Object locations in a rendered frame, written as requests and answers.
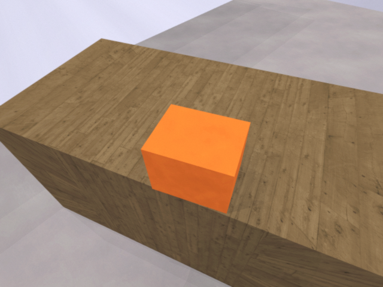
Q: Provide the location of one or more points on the pedestal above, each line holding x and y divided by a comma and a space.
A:
307, 206

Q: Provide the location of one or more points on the carton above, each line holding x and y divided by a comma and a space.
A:
196, 156

